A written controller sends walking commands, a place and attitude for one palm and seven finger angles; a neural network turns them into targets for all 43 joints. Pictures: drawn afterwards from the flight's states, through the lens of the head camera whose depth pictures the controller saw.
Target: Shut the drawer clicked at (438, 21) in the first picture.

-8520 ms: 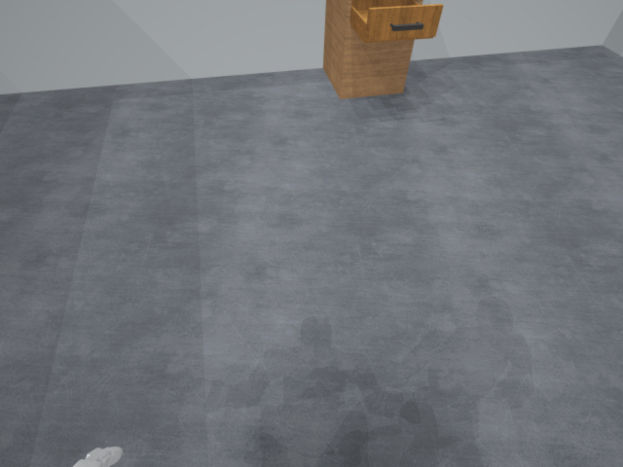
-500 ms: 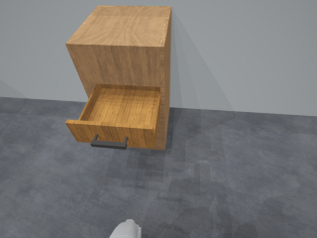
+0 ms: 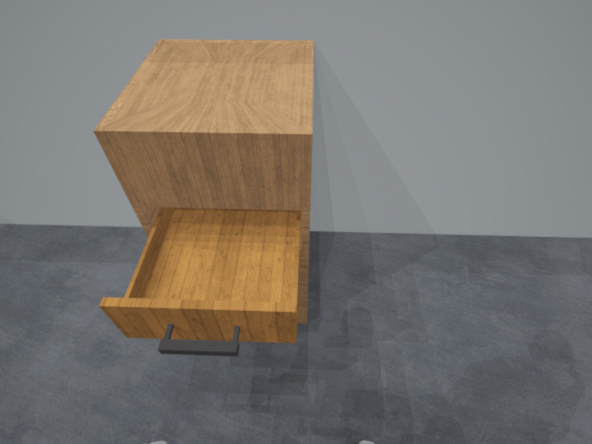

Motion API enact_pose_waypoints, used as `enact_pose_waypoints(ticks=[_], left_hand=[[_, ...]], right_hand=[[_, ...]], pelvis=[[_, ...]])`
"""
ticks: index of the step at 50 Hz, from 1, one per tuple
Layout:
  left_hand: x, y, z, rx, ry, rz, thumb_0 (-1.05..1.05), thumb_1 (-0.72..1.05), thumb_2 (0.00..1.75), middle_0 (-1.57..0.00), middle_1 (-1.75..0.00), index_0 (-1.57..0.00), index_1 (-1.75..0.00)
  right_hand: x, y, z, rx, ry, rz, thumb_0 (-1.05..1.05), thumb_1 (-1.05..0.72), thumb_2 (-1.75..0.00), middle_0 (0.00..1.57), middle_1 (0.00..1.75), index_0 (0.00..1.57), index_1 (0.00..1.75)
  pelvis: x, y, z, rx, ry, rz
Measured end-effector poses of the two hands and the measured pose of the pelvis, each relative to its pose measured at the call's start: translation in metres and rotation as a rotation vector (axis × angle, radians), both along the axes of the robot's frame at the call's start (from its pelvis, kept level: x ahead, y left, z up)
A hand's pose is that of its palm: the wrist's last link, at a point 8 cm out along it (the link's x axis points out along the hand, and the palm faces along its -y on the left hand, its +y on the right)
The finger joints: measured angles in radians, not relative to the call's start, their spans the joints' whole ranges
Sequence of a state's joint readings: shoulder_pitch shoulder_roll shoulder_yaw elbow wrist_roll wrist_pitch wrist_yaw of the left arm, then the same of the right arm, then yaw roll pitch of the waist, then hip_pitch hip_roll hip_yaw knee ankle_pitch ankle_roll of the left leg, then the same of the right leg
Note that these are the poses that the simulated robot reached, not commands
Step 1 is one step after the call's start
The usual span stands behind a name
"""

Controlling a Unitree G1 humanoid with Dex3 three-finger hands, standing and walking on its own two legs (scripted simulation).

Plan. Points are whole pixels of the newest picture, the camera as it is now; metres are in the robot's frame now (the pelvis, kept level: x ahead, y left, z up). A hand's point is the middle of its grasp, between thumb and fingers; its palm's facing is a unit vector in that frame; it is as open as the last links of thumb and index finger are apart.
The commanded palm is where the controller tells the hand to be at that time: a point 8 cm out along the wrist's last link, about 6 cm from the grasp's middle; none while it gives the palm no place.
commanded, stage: come to a stop and stand still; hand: left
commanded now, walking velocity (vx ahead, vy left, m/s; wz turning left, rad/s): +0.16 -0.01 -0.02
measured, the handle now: (201, 338) +0.36 +0.22 -0.24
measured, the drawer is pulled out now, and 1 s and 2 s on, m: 0.27 0.27 0.27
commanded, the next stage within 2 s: none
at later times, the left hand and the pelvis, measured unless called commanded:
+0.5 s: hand out of the picture +0.12 +0.21 -0.19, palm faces +0.04 -0.97 -0.24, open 7.3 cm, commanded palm none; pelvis +0.07 +0.01 -0.01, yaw -1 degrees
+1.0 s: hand out of the picture +0.04 +0.11 -0.17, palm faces +0.02 -0.98 -0.19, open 7.4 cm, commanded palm none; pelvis +0.06 -0.05 +0.00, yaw -1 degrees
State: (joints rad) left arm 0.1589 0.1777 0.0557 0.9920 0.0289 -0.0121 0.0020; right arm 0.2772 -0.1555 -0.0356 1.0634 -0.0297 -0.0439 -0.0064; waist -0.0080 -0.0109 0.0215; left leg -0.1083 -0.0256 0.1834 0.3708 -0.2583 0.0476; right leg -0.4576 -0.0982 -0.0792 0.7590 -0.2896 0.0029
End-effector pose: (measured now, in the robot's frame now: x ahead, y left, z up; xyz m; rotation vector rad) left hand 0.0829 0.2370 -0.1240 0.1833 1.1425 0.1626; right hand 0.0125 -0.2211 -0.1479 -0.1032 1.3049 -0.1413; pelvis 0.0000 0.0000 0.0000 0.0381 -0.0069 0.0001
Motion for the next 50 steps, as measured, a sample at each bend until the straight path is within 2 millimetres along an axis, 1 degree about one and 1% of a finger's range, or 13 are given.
enact_pose_waypoints(ticks=[4,6,8,10,12,17,20,23,26,32,36,40,50], left_hand=[[0.046,-0.017,-0.002,0.008,-0.034,-0.041,0.00,0.91,0.90,-0.20,-0.29,-0.19,-0.30],[0.058,-0.026,-0.005,0.007,-0.033,-0.046,0.00,0.91,0.90,-0.20,-0.29,-0.19,-0.30],[0.060,-0.034,-0.006,-0.004,-0.012,-0.045,0.00,0.91,0.90,-0.20,-0.30,-0.19,-0.30],[0.057,-0.039,-0.007,-0.010,0.024,-0.029,0.00,0.91,0.90,-0.20,-0.30,-0.20,-0.30],[0.057,-0.034,-0.007,0.004,0.046,-0.001,-0.01,0.93,0.90,-0.20,-0.30,-0.20,-0.30],[0.049,-0.015,-0.012,0.012,0.110,0.026,-0.01,0.93,0.90,-0.20,-0.30,-0.20,-0.30],[0.041,0.001,-0.022,0.007,0.143,0.038,-0.01,0.92,0.90,-0.20,-0.30,-0.20,-0.30],[0.032,0.014,-0.029,0.004,0.175,0.049,0.00,0.91,0.90,-0.20,-0.30,-0.20,-0.30],[0.023,0.020,-0.027,0.005,0.200,0.057,0.00,0.91,0.90,-0.20,-0.30,-0.20,-0.30],[0.001,0.014,-0.019,0.006,0.238,0.049,0.00,0.91,0.90,-0.20,-0.30,-0.19,-0.30],[-0.012,-0.001,-0.018,0.023,0.248,0.036,0.00,0.91,0.90,-0.20,-0.30,-0.19,-0.30],[-0.026,-0.023,-0.011,0.022,0.250,0.034,0.00,0.91,0.90,-0.20,-0.30,-0.19,-0.30],[-0.045,-0.077,-0.017,-0.051,0.280,0.049,0.00,0.90,0.90,-0.20,-0.30,-0.20,-0.30]], right_hand=[[-0.002,-0.001,-0.015,0.038,0.082,-0.035,0.00,-0.91,-0.90,0.20,0.30,0.20,0.30],[0.001,-0.002,-0.021,0.050,0.120,-0.045,0.00,-0.91,-0.90,0.20,0.30,0.20,0.30],[0.008,-0.004,-0.020,0.049,0.146,-0.047,0.00,-0.91,-0.90,0.20,0.30,0.20,0.30],[0.019,-0.005,-0.016,0.043,0.155,-0.052,0.00,-0.91,-0.90,0.20,0.30,0.20,0.30],[0.032,-0.006,-0.012,0.035,0.152,-0.049,0.00,-0.91,-0.90,0.20,0.30,0.20,0.30],[0.063,-0.008,-0.008,-0.004,0.120,-0.021,0.00,-0.92,-0.90,0.20,0.30,0.20,0.30],[0.077,-0.007,-0.007,-0.038,0.081,-0.012,0.00,-0.92,-0.90,0.20,0.30,0.20,0.30],[0.085,-0.002,-0.002,-0.061,0.046,-0.001,0.00,-0.92,-0.90,0.20,0.30,0.20,0.30],[0.090,0.004,0.004,-0.067,0.025,0.015,0.00,-0.92,-0.90,0.20,0.30,0.20,0.30],[0.098,0.000,0.007,-0.053,-0.008,0.019,0.00,-0.93,-0.90,0.20,0.30,0.20,0.30],[0.094,-0.011,-0.002,-0.022,-0.027,0.003,0.00,-0.92,-0.90,0.20,0.30,0.20,0.30],[0.079,-0.024,-0.007,-0.001,-0.008,-0.017,0.00,-0.92,-0.90,0.20,0.30,0.20,0.30],[0.024,-0.042,-0.009,0.010,0.140,-0.025,0.00,-0.92,-0.90,0.20,0.30,0.20,0.30]], pelvis=[[0.031,-0.011,-0.009,0.006,-0.004,-0.009],[0.043,-0.015,-0.012,-0.014,-0.006,-0.011],[0.052,-0.017,-0.009,-0.024,-0.006,-0.007],[0.058,-0.018,-0.005,-0.023,-0.004,-0.005],[0.063,-0.018,-0.003,-0.021,-0.001,-0.001],[0.067,-0.009,-0.002,-0.023,-0.002,0.003],[0.067,0.002,-0.008,-0.038,-0.007,-0.001],[0.067,0.009,-0.010,-0.026,-0.011,-0.013],[0.065,0.011,-0.006,-0.025,-0.001,-0.014],[0.060,0.006,0.000,-0.022,0.017,-0.018],[0.055,-0.008,-0.004,0.000,0.019,-0.024],[0.053,-0.020,-0.001,-0.019,-0.001,-0.016],[0.055,-0.046,0.000,-0.024,-0.024,-0.010]])
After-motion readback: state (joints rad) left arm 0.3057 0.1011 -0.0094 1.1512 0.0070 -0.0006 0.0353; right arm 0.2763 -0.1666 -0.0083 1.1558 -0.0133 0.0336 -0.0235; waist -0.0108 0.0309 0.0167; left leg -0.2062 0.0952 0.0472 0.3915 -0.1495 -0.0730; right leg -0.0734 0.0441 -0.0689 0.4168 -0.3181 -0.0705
